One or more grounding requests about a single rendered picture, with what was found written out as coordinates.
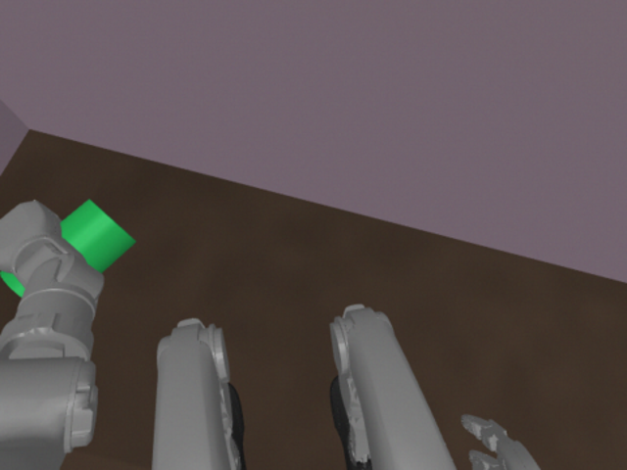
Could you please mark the left robot hand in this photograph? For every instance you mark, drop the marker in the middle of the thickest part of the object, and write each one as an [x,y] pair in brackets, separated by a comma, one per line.
[21,223]

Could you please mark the left robot arm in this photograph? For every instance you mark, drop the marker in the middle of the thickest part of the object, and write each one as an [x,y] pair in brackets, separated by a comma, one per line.
[48,397]

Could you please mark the right robot hand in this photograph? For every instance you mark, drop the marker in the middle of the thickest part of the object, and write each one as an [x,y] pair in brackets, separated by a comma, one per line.
[511,455]

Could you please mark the left robot foot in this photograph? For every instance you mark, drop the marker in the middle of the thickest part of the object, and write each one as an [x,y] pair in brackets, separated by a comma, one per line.
[237,427]

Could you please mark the right robot foot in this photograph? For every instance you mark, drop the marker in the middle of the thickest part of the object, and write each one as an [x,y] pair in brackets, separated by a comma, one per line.
[342,425]

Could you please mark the can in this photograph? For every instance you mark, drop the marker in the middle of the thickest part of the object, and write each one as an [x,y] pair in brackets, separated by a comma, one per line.
[94,234]

